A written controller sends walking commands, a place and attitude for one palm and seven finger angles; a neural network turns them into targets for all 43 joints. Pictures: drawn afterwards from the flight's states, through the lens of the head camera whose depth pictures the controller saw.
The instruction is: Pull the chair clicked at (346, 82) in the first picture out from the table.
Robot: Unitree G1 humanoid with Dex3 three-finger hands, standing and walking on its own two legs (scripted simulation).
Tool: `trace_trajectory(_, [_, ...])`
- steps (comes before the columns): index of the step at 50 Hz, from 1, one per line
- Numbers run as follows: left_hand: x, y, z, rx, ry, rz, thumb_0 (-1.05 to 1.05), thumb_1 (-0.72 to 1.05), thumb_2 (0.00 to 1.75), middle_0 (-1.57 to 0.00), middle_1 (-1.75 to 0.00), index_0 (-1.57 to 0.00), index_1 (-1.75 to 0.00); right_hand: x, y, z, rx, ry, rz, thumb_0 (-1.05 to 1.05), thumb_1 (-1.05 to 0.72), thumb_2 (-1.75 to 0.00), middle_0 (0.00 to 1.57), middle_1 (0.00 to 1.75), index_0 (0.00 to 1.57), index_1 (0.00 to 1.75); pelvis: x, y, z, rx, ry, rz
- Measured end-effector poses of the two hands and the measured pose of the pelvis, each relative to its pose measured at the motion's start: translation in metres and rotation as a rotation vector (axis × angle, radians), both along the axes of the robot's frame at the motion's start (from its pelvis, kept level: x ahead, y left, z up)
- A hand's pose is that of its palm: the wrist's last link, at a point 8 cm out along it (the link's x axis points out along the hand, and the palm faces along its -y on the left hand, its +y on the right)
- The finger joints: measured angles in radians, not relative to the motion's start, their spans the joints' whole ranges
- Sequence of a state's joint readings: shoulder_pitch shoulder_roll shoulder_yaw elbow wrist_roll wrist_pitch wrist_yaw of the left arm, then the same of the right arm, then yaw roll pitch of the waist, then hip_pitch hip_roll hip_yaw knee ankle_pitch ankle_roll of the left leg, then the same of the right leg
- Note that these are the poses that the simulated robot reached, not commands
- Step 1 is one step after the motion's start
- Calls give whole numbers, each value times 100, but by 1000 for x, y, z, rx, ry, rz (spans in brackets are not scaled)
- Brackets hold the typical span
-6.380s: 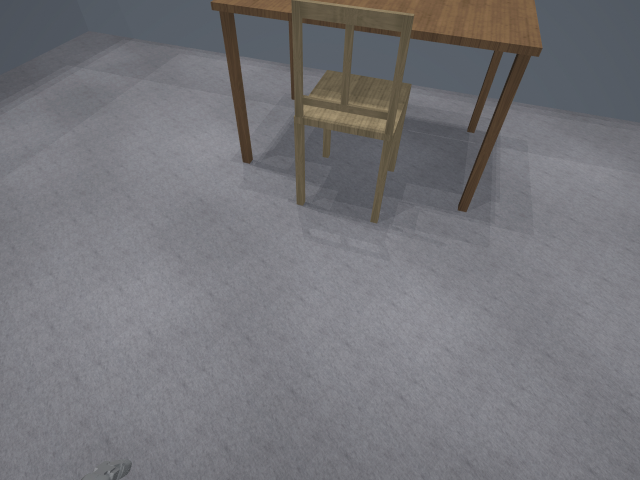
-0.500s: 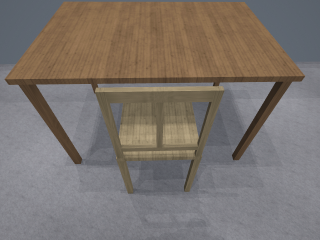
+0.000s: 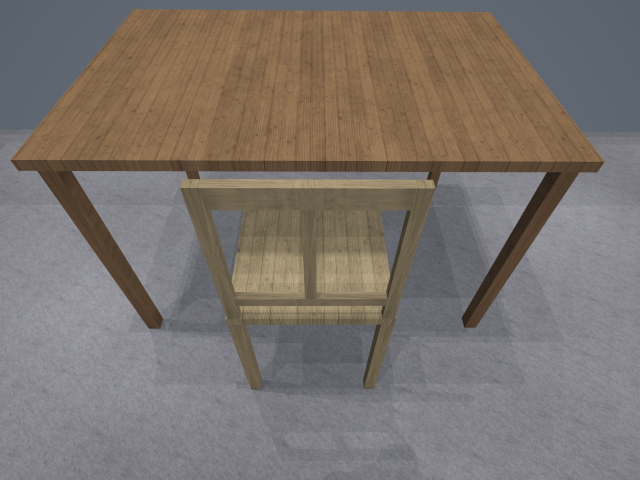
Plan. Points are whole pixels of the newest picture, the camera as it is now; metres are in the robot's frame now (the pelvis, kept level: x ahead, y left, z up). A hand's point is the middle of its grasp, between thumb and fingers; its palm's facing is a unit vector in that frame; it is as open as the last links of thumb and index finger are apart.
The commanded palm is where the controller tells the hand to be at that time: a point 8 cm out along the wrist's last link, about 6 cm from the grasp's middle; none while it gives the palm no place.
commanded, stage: look again from close up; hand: left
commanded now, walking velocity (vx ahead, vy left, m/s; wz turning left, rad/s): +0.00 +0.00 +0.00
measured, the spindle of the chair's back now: (309, 257) +0.50 +0.05 -0.10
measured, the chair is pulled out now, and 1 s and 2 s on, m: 0.00 0.00 0.00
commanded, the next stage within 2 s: raise the hand toward the chair's back in 1.00 s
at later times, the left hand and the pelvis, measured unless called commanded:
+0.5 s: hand out of the picture +0.04 +0.24 -0.18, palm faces +0.01 -0.98 -0.20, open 7.4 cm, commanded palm none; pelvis +0.02 +0.06 -0.01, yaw -1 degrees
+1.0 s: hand out of the picture +0.01 +0.24 -0.18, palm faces -0.01 -0.98 -0.19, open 7.4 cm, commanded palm none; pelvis +0.01 +0.07 +0.00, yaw -1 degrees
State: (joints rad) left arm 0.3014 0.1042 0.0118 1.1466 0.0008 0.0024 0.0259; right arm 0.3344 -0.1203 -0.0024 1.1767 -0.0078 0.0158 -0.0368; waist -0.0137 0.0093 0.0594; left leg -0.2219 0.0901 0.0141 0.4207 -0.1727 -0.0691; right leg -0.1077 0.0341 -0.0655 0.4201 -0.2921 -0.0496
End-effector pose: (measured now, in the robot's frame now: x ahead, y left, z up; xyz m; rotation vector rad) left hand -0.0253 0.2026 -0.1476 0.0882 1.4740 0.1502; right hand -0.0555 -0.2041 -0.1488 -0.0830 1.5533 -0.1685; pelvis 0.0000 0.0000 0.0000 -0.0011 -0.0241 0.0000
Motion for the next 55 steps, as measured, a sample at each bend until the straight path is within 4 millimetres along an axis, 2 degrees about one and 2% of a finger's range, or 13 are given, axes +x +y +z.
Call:
trace_trajectory(4, [1,-1,-1,-8,9,9,1,91,90,-20,-30,-20,-30,22,2,0,-6,-39,8,0,-91,-90,19,30,20,29,7,3,0,2,3,-2])
trace_trajectory(8, [6,6,0,3,-24,-19,1,91,90,-21,-30,-20,-30,53,2,-2,-27,-114,29,1,-92,-90,19,30,20,29,10,14,-2,-18,22,-14])
trace_trajectory(11, [14,19,-5,4,-45,-31,1,91,90,-21,-30,-20,-30,74,2,-3,-56,-185,35,2,-93,-90,19,30,20,29,14,26,-7,-34,26,-7])
trace_trajectory(15, [30,41,-10,17,-84,-27,1,91,90,-21,-30,-20,-30,97,12,3,-77,-256,63,2,-94,-90,19,30,20,29,19,38,-9,-17,20,-7])
trace_trajectory(22, [55,76,-8,46,-144,-50,1,91,90,-20,-30,-20,-30,117,30,8,-83,-307,88,1,-94,-90,19,30,20,29,20,56,-8,-11,17,-15])
trace_trajectory(28, [60,96,-5,64,-141,-68,0,91,90,-20,-30,-20,-30,116,40,10,-78,-303,93,0,-93,-90,20,30,21,29,19,66,-6,-4,22,-20])
trace_trajectory(35, [53,105,-2,70,-112,-72,1,91,90,-20,-30,-20,-30,102,44,8,-73,-255,91,0,-92,-90,20,30,21,29,17,71,-5,2,23,-20])
trace_trajectory(44, [39,99,-2,58,-77,-66,1,91,90,-20,-30,-20,-30,84,45,7,-64,-207,82,0,-91,-90,20,30,21,29,14,71,-3,5,15,-18])
trace_trajectory(55, [24,82,-2,35,-54,-63,1,91,90,-20,-30,-20,-30,72,41,7,-55,-188,70,0,-91,-90,20,30,20,29,9,64,-1,7,10,-20])
